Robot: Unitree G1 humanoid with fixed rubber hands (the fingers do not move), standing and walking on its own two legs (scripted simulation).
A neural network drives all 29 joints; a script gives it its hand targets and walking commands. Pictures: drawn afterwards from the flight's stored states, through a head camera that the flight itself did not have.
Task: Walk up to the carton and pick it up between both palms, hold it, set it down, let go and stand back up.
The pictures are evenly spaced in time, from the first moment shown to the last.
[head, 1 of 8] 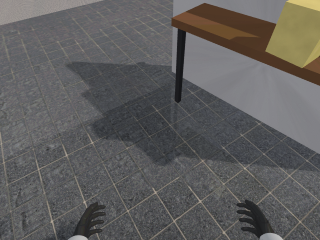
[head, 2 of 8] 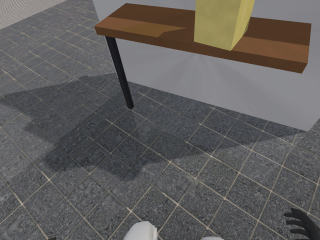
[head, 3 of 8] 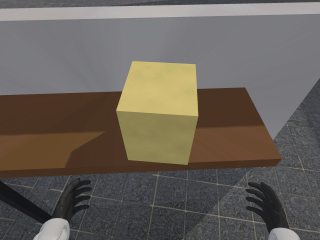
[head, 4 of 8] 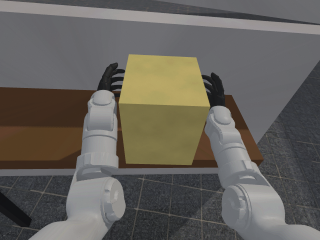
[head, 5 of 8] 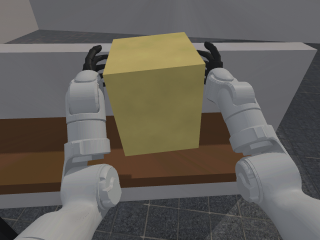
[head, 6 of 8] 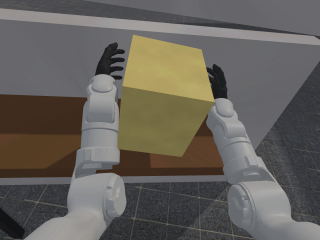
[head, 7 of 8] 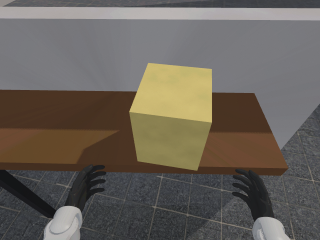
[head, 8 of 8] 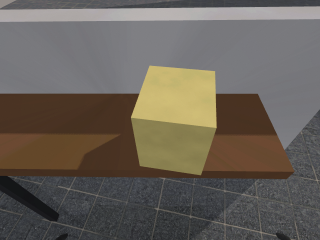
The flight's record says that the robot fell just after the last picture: no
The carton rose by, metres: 0.18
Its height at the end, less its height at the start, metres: +0.00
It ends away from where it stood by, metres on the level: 0.02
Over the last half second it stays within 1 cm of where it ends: yes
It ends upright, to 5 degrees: yes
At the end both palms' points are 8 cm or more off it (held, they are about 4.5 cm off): yes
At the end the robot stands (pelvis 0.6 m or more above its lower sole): yes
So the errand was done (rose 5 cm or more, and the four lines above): yes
